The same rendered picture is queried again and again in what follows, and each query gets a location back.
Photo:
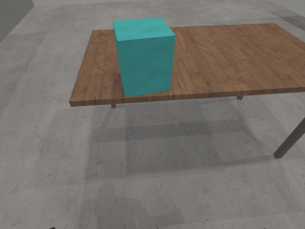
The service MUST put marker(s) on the carton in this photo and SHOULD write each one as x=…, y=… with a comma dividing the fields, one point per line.
x=145, y=50

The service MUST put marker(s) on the table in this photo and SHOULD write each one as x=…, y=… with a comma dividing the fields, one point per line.
x=208, y=62

